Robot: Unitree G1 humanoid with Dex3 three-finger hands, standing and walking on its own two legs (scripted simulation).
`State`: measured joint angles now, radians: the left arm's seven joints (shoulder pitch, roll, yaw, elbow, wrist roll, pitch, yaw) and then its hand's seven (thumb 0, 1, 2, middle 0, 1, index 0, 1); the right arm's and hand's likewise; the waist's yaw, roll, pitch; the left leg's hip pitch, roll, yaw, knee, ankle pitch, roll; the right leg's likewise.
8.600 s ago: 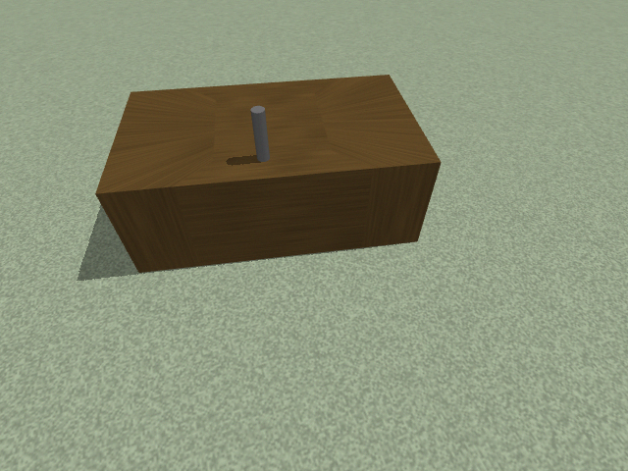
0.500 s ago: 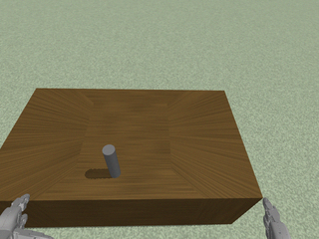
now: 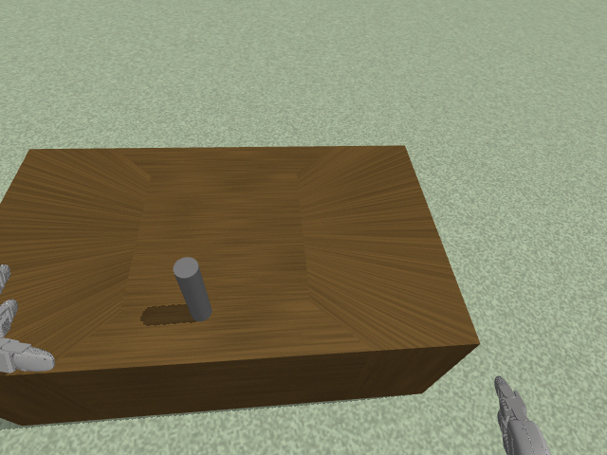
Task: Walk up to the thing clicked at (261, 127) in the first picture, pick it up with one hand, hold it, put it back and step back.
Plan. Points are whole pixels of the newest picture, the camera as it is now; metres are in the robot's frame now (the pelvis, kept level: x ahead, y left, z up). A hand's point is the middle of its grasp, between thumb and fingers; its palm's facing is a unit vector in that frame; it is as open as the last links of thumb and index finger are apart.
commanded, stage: go down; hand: left
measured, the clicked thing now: (194, 291) +0.47 +0.20 -0.23
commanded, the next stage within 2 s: approach in 1.22 s
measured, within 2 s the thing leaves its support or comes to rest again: neither
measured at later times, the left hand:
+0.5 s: hand (22, 290) +0.35 +0.37 +0.01, palm faces +0.19 -0.98 -0.11, open 17.6 cm
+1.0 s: hand (15, 268) +0.37 +0.38 +0.02, palm faces +0.20 -0.98 -0.09, open 17.6 cm
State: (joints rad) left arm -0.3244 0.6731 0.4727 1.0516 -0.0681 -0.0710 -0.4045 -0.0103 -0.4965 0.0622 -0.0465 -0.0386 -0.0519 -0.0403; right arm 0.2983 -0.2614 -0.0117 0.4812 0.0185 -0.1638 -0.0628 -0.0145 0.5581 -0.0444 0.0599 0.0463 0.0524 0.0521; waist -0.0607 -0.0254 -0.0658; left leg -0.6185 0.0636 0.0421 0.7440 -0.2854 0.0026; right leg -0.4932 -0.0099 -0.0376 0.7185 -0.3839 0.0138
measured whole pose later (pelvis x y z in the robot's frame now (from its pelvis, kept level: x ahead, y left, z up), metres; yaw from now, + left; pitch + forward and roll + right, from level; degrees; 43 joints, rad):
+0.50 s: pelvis +0.02 +0.01 -0.01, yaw +0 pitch +13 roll -2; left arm -0.39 0.73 0.53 1.08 -0.09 -0.11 -0.47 -0.01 -0.56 0.07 -0.05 -0.03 -0.04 -0.04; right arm 0.32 -0.26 0.00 0.42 0.02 -0.15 -0.07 -0.01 0.53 -0.06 0.06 0.05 0.05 0.05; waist -0.08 -0.03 -0.12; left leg -0.72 0.07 0.04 0.84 -0.35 0.01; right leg -0.58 -0.01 -0.04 0.78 -0.43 0.02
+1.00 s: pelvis +0.02 +0.01 -0.02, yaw +0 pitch +14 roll -3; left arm -0.47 0.77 0.56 1.10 -0.10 -0.13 -0.49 -0.01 -0.57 0.05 -0.05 -0.03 -0.05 -0.04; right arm 0.31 -0.26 -0.01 0.42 0.01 -0.14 -0.06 -0.01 0.52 -0.06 0.06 0.05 0.05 0.05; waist -0.09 -0.02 -0.12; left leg -0.76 0.07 0.03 0.88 -0.37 0.01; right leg -0.61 0.00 -0.05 0.81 -0.45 0.02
